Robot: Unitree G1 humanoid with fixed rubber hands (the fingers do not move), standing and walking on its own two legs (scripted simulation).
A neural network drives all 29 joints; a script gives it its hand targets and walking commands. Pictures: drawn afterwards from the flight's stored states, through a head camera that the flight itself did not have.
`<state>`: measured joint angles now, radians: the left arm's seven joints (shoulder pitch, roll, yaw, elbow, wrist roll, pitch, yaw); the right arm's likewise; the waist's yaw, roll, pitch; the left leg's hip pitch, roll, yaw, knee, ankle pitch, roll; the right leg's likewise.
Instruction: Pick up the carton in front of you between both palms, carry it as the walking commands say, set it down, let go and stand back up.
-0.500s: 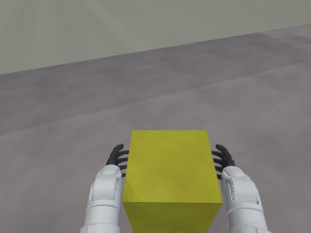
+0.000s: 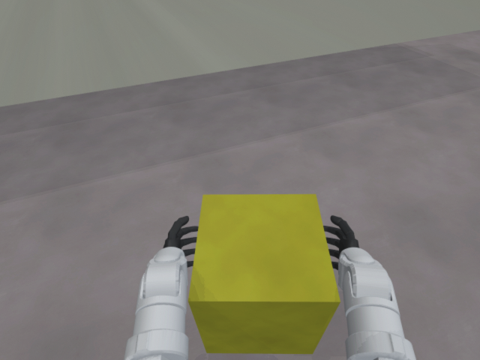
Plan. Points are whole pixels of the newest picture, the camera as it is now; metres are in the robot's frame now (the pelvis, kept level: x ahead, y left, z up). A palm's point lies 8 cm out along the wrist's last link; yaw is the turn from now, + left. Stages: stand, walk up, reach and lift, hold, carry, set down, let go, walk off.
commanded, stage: set down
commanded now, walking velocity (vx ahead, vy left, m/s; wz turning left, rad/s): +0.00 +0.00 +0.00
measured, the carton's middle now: (259, 276) +0.31 +0.01 -0.04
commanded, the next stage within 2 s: none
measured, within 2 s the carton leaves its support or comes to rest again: neither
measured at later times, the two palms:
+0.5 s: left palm (180, 292) +0.34 +0.18 -0.16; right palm (311, 288) +0.36 -0.12 -0.16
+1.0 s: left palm (182, 304) +0.37 +0.20 -0.30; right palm (292, 295) +0.41 -0.09 -0.29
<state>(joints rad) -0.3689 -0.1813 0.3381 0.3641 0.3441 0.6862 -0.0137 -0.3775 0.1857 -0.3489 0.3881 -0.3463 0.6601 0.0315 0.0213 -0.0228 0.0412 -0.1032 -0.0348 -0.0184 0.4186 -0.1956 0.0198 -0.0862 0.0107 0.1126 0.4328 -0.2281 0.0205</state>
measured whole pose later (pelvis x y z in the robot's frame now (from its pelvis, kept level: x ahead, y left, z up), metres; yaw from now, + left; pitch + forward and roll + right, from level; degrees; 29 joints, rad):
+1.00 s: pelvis -0.06 -0.01 -0.21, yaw -1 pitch +44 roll -2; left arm -0.86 -0.01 0.46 0.62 0.23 0.27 0.01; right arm -0.90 0.09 -0.44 0.67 -0.21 0.23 -0.09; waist 0.07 -0.06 -0.18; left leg -1.83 -0.08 -0.09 1.50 -0.45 -0.03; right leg -1.78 0.12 0.09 1.50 -0.49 0.06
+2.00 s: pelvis -0.08 -0.02 -0.38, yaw -2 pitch +42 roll -1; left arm -1.25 0.20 0.42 0.86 0.08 0.23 0.04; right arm -1.35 -0.13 -0.24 0.96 -0.02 0.19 -0.19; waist 0.13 -0.07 0.20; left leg -2.27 -0.08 -0.06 2.11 -0.57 -0.06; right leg -2.25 0.21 0.07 2.12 -0.61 0.10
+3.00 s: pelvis -0.09 -0.02 -0.40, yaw +0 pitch +35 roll +0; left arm -1.38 0.33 0.40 1.17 0.02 0.03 0.01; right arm -1.48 -0.28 -0.12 1.15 0.06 0.09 -0.11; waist 0.12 -0.04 0.40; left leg -2.23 -0.02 -0.03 2.17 -0.55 -0.04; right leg -2.21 0.14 0.03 2.20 -0.60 0.05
